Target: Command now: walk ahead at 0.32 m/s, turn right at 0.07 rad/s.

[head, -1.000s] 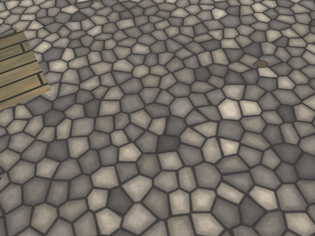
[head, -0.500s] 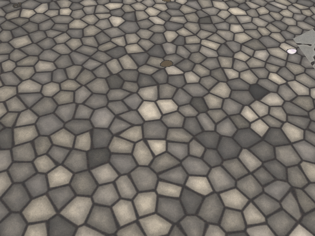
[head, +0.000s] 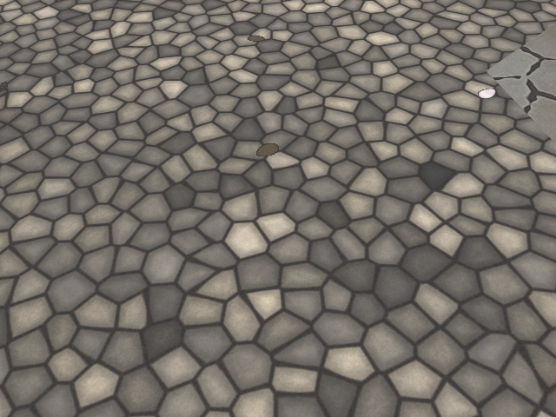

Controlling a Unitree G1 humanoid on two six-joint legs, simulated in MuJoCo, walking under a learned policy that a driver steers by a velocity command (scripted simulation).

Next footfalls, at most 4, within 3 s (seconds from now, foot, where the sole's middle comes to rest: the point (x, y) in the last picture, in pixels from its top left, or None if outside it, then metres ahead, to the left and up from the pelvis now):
0.20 left None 0.23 0.12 -0.78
0.58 right None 0.19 -0.08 -0.78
1.62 left None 0.30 0.14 -0.78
2.08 right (307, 366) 0.66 0.00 -0.78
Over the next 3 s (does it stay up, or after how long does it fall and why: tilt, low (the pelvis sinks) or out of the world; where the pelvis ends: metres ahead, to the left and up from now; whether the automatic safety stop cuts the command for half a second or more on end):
stays up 0.96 0.21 0.00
